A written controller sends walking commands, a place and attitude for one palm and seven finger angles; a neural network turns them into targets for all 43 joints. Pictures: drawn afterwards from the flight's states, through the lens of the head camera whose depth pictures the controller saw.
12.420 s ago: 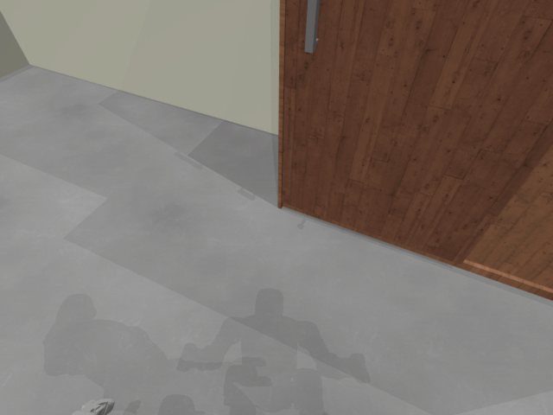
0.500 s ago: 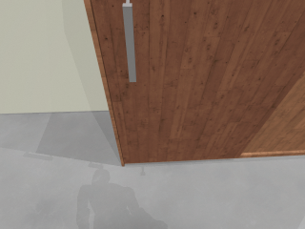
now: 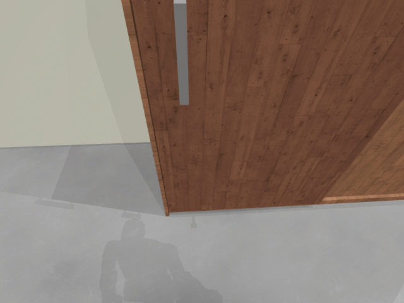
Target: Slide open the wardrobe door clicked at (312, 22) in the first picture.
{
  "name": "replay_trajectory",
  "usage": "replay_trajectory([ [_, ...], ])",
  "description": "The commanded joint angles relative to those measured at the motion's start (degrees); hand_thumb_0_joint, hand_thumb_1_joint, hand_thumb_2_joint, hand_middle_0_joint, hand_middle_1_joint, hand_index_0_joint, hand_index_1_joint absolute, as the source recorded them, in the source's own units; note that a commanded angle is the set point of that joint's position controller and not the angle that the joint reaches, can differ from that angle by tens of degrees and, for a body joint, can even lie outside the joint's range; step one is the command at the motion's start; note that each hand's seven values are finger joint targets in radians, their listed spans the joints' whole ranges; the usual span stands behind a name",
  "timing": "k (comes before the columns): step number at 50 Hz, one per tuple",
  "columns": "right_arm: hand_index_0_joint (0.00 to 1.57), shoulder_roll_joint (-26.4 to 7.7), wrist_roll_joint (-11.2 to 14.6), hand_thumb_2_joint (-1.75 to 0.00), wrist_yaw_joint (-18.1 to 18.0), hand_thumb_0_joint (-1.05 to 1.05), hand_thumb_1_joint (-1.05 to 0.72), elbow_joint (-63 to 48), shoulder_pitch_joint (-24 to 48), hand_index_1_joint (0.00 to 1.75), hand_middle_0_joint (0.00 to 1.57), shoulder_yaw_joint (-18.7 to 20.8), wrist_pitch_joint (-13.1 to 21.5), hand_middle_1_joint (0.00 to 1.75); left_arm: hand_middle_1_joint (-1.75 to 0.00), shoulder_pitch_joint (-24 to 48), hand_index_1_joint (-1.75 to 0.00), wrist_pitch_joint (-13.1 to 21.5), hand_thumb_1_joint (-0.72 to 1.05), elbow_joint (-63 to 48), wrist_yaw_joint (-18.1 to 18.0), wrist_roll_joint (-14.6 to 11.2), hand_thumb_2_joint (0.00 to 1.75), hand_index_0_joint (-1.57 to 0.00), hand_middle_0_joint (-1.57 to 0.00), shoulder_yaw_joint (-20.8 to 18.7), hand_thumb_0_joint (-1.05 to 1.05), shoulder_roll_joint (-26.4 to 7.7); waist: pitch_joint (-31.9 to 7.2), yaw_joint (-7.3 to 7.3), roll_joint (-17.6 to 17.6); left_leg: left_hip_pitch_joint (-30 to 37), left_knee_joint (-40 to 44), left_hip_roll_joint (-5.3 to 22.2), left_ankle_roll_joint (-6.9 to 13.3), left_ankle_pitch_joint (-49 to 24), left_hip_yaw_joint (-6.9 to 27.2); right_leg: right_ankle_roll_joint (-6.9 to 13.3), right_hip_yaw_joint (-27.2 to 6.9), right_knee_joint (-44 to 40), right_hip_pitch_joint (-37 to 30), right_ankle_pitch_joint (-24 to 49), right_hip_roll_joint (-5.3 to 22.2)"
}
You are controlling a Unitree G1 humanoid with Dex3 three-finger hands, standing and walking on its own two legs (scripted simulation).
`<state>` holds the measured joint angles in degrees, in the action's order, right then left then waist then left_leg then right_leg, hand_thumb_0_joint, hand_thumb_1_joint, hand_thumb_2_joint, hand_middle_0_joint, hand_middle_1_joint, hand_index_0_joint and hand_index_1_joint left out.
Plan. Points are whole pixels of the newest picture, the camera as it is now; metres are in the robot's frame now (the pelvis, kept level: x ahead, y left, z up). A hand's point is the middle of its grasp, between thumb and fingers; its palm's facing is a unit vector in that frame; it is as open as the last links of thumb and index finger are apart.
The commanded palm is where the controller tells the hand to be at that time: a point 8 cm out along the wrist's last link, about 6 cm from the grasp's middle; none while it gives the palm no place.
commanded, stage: look again from close up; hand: left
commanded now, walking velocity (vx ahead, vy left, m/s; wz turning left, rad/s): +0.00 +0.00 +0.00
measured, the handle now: (182, 55) +0.63 +0.09 +0.17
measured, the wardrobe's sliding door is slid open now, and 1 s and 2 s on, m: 0.00 0.00 0.00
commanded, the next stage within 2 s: shuffle to correct the standing spot in 0.22 s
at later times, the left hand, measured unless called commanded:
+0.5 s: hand out of the picture +0.00 +0.20 -0.18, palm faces +0.00 -0.97 -0.24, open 7.4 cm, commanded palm none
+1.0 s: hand out of the picture +0.01 +0.11 -0.19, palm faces +0.14 -0.98 -0.10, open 7.4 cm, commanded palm none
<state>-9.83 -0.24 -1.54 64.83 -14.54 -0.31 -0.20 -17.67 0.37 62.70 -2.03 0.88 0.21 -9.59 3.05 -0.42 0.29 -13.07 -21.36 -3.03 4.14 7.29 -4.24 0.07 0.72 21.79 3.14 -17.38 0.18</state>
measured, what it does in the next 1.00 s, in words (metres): walks ahead: left foot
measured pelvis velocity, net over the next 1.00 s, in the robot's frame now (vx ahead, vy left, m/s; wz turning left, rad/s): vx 0.13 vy -0.02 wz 0.09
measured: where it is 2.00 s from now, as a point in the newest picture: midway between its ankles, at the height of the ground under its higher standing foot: outside the picture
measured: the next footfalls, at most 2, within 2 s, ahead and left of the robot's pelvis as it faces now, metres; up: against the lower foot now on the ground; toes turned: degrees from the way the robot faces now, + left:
left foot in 0.90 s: +0.20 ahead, +0.09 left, +0.00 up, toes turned +15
right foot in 1.28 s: +0.29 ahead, -0.20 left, +0.00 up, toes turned +0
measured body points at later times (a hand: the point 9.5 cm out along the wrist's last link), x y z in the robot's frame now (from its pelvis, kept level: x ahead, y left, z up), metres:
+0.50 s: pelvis +0.01 +0.00 +0.00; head +0.02 +0.00 +0.45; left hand +0.00 +0.25 -0.16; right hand +0.05 -0.25 -0.15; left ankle +0.05 +0.07 -0.74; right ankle -0.06 -0.12 -0.74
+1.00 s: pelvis +0.13 -0.02 -0.02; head +0.16 +0.00 +0.43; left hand +0.00 +0.16 -0.18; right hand +0.19 -0.24 -0.17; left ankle +0.16 +0.07 -0.74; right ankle +0.02 -0.13 -0.66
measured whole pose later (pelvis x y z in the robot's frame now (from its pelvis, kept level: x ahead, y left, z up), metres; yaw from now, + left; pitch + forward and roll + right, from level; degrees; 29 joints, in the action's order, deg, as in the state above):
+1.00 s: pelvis +0.13 -0.02 -0.02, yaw +5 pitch -1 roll +0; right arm -8.5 -1.0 -2.5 60.0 -11.9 1.7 2.4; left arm -25.9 -1.1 66.1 -0.8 1.7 -0.9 -5.3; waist 5.4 0.0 1.9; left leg -19.3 -37.1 2.6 3.4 17.0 -10.6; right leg 0.5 2.9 67.4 17.9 -27.2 1.0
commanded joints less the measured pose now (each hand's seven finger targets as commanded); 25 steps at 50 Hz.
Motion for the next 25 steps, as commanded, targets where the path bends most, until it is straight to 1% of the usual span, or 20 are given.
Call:
replay_trajectory([
  [1,0.2,-8.5,-0.2,-0.9,-0.2,0.0,-0.9,-2.0,-1.8,0.3,0.2,1.7,1.1,0.3,-0.3,-4.3,-0.3,0.6,0.9,-1.1,-0.3,0.1,0.9,-0.2,-0.2,-1.3,0.0,-7.2,1.3,0.08,-0.5,4.9,5.9,9.3,-2.1,2.0,11.3,1.6,-4.1,-4.7,7.9,2.7,5.7],
  [3,0.2,-9.3,-0.2,-0.9,-0.1,0.0,-0.9,-2.1,-1.3,0.3,0.2,1.9,1.2,0.3,-0.3,-4.2,-0.3,0.6,0.9,-1.2,-0.2,0.1,0.9,-0.2,-0.2,-1.5,0.0,-7.8,0.9,0.13,-0.5,5.3,6.7,9.5,-2.0,3.0,11.7,1.6,-3.9,-4.6,7.9,2.5,5.7],
  [7,0.2,-10.4,-0.1,-0.9,-0.1,0.0,-0.9,-2.5,0.0,0.3,0.2,2.0,1.5,0.3,-0.3,-3.5,-0.3,0.8,0.9,-1.2,-0.1,0.2,0.9,-0.2,-0.2,-1.6,0.0,-8.8,0.0,0.14,-0.2,6.5,5.8,9.5,-1.9,-0.6,11.3,1.5,-4.2,-5.2,7.5,4.2,6.1],
  [8,0.2,-10.8,-0.2,-0.9,-0.1,0.0,-0.9,-2.7,0.0,0.3,0.2,2.0,1.5,0.3,-0.3,-3.1,-0.3,0.9,0.9,-1.2,-0.1,0.2,0.9,-0.2,-0.2,-1.6,0.0,-9.2,-0.6,-0.02,-0.1,7.1,5.6,9.5,-1.9,-1.5,11.3,1.5,-4.2,-5.1,7.5,4.6,6.1],
  [9,0.2,-10.9,-0.1,-0.9,-0.1,0.0,-0.9,-2.8,0.3,0.3,0.2,2.1,1.6,0.3,-0.3,-3.1,-0.3,0.9,0.9,-1.2,-0.1,0.3,0.9,-0.2,-0.2,-1.6,0.0,-9.3,-1.2,0.13,0.1,7.7,5.1,9.7,-1.7,-3.1,11.2,1.5,-4.1,-5.3,7.2,5.3,6.2],
  [11,0.2,-11.4,-0.1,-0.9,-0.1,0.0,-0.9,-2.8,0.8,0.3,0.2,2.1,1.6,0.3,-0.3,-2.1,-0.3,0.9,0.9,-1.3,0.0,0.3,0.9,-0.2,-0.2,-1.7,0.0,-10.0,0.1,-0.04,0.0,6.9,5.8,9.6,-1.9,-1.7,11.3,1.4,-4.2,-5.6,7.5,4.4,6.3],
  [13,0.2,-12.2,-0.1,-0.9,0.0,0.0,-0.9,-2.9,1.7,0.3,0.2,2.1,1.6,0.3,-0.3,-1.7,-0.3,0.9,0.9,-1.2,0.0,0.3,0.9,-0.2,-0.2,-1.7,0.0,-10.5,0.1,-0.03,-0.5,7.0,6.4,9.7,-1.9,-0.6,11.7,1.4,-4.2,-5.6,7.5,4.0,6.3],
  [14,0.2,-12.3,-0.1,-0.9,0.0,0.0,-0.9,-3.1,1.8,0.3,0.2,2.1,1.6,0.3,-0.3,-1.9,-0.3,0.9,0.9,-1.4,0.1,0.3,0.9,-0.2,-0.2,-1.7,0.0,-10.7,-0.1,0.2,-0.5,6.8,6.1,9.7,-1.8,-1.1,11.7,1.4,-4.2,-5.9,7.1,4.4,6.3],
  [15,0.2,-12.5,-0.1,-0.9,0.0,0.0,-0.9,-3.1,2.2,0.3,0.2,2.1,1.6,0.3,-0.3,-1.5,-0.3,0.9,0.9,-1.3,0.1,0.3,0.9,-0.2,-0.2,-1.7,0.0,-11.0,-0.2,-0.03,-0.5,7.0,6.5,9.8,-1.9,-0.6,11.8,1.5,-4.2,-5.8,7.2,4.0,6.3],
  [16,0.2,-12.8,-0.1,-0.9,0.0,0.0,-0.9,-3.1,2.6,0.3,0.2,2.1,1.6,0.3,-0.3,-1.4,-0.3,0.9,0.9,-1.3,0.1,0.3,0.9,-0.2,-0.2,-1.8,0.0,-11.3,-0.2,0.12,-1.0,7.1,6.7,9.7,-2.0,-0.2,11.7,1.4,-4.1,-5.8,7.2,4.0,6.5],
  [17,0.2,-10.7,-0.3,-0.9,0.1,0.0,-0.9,-2.7,1.8,0.3,0.2,1.6,1.5,0.3,-0.3,-2.1,-0.3,0.7,0.9,-0.6,0.2,0.2,0.9,-0.2,-0.2,-1.3,0.0,-9.1,-1.2,-0.16,-0.4,7.3,7.0,9.8,-2.3,1.3,12.0,0.9,-3.5,-5.7,6.6,3.1,6.2],
  [18,0.2,-8.5,-0.4,-0.9,0.1,0.0,-0.9,-2.0,0.9,0.3,0.2,1.0,1.1,0.3,-0.3,-3.3,-0.3,0.2,0.9,0.3,0.1,0.0,0.9,-0.2,-0.2,-0.7,0.0,-6.7,-1.4,-0.19,-0.8,6.9,7.8,9.8,-2.7,4.6,12.4,0.4,-2.8,-5.0,6.5,1.5,5.9],
  [19,0.2,-7.7,-0.4,-0.9,0.1,0.0,-0.9,-1.7,0.2,0.3,0.2,1.0,0.9,0.3,-0.3,-4.7,-0.3,0.0,0.9,0.6,0.1,0.1,0.9,-0.2,-0.2,-0.5,0.0,-5.9,-1.9,0.03,-0.7,6.4,7.9,9.9,-2.6,8.5,13.0,0.3,-2.2,-4.0,6.3,-0.5,5.4],
  [20,0.2,-8.4,-0.6,-0.9,0.2,0.0,-0.9,-1.7,0.2,0.3,0.2,1.2,0.6,0.3,-0.3,-4.8,-0.3,-0.4,0.9,0.7,0.2,0.3,0.9,-0.2,-0.2,-0.5,0.0,-6.1,-0.3,-0.1,-1.4,4.6,9.4,10.2,-2.5,14.5,13.9,0.3,-1.2,-2.5,7.2,-3.5,4.8],
  [21,0.2,-9.0,-0.7,-0.9,0.2,0.0,-0.9,-1.8,0.1,0.3,0.2,1.5,0.4,0.3,-0.3,-5.3,-0.3,-0.6,0.9,0.6,0.4,0.4,0.9,-0.2,-0.2,-0.7,0.0,-6.1,0.1,0.03,-2.4,3.4,11.0,10.9,-2.3,19.7,15.3,0.4,-0.3,-0.9,7.9,-5.5,4.2],
  [23,0.2,-10.4,-0.9,-0.9,0.2,0.0,-0.9,-2.1,0.0,0.3,0.2,2.2,0.1,0.3,-0.3,-6.1,-0.3,-1.0,0.9,0.5,0.8,0.8,0.9,-0.2,-0.2,-0.9,0.0,-6.4,2.2,0.16,-3.8,0.5,14.0,12.6,-1.3,27.6,18.8,0.4,1.5,2.7,9.5,-7.6,2.6],
  [24,0.2,-11.0,-0.8,-0.9,0.1,0.0,-0.9,-2.5,-0.4,0.3,0.2,2.6,0.1,0.3,-0.3,-7.2,-0.3,-0.9,0.9,0.4,0.9,0.9,0.9,-0.2,-0.2,-1.1,0.0,-6.6,1.6,0.44,-3.9,0.5,14.2,13.3,-0.4,28.2,20.4,0.6,1.9,3.8,9.7,-7.6,2.3],
  [25,0.2,-11.2,-0.8,-0.9,0.1,0.0,-0.9,-2.6,-0.4,0.3,0.2,2.9,0.2,0.3,-0.3,-7.6,-0.3,-1.0,0.9,0.4,1.0,0.9,0.9,-0.2,-0.2,-1.2,0.0,-6.5,2.5,0.53,-4.3,-0.6,14.1,13.7,0.3,28.5,21.0,0.6,2.2,4.5,10.2,-7.4,2.1],
])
